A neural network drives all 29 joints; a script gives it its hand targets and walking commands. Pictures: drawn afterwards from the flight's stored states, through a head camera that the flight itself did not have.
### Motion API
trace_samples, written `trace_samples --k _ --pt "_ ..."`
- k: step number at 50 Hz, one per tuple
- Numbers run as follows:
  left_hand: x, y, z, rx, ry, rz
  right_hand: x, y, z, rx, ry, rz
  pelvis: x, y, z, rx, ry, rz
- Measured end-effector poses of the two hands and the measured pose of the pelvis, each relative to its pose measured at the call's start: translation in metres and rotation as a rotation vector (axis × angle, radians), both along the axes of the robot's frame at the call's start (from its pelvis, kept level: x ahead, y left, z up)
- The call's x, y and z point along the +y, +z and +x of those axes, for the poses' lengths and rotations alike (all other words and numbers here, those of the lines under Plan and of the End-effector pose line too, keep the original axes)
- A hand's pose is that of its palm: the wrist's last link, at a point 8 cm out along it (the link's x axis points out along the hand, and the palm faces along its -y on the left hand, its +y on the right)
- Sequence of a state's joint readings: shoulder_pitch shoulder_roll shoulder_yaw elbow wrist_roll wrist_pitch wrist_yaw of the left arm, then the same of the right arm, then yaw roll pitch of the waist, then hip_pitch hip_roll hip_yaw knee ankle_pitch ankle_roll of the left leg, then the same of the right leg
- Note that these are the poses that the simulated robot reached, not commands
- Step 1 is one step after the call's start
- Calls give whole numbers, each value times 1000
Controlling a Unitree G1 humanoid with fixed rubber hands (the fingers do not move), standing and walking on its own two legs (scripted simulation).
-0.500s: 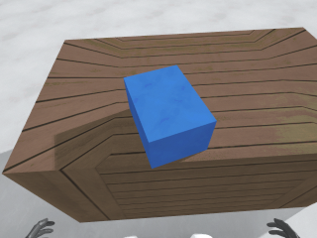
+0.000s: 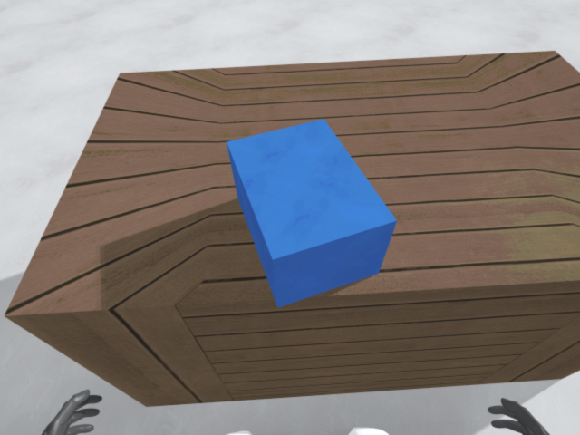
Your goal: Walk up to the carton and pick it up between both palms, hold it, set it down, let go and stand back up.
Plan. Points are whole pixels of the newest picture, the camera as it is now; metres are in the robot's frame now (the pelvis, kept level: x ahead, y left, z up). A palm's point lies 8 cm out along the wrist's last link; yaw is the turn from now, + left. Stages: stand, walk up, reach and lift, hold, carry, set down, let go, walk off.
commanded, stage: walk up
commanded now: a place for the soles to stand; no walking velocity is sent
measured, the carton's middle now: (302, 207) +0.47 -0.02 +0.02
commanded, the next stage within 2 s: reach and lift in 0.10 s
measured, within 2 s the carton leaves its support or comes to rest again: neither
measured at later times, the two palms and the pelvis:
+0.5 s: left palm (82, 419) +0.17 +0.28 -0.03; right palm (552, 426) +0.14 -0.32 -0.05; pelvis +0.00 +0.00 +0.02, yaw +0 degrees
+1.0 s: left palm (120, 410) +0.17 +0.22 +0.00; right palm (542, 396) +0.16 -0.30 -0.01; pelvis -0.01 -0.01 +0.03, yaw +0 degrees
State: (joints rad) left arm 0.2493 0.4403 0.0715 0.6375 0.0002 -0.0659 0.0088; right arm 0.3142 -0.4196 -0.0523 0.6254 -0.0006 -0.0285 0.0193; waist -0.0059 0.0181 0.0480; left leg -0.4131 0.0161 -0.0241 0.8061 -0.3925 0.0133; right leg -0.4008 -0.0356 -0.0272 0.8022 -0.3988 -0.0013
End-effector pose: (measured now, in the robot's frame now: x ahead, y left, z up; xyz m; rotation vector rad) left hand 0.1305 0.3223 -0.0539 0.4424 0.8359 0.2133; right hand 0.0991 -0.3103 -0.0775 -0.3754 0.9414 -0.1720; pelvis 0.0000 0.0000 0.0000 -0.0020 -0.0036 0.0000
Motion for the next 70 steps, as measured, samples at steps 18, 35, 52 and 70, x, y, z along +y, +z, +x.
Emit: trace_samples --k 18,35,52,70 --pt "-29 8 46 26 56 -68 -9 14 33 -174 41 19 -1 6 -3 -10 -6 -7" --pt "-49 30 13 -92 86 -96 5 44 36 -224 96 83 3 29 -10 -20 -2 -11" --pt "-110 63 40 -277 50 -165 13 69 70 -380 114 216 -7 33 -8 -2 -3 2" --pt "-156 102 56 -446 72 -259 17 102 118 -516 181 289 -13 35 7 27 -6 4"
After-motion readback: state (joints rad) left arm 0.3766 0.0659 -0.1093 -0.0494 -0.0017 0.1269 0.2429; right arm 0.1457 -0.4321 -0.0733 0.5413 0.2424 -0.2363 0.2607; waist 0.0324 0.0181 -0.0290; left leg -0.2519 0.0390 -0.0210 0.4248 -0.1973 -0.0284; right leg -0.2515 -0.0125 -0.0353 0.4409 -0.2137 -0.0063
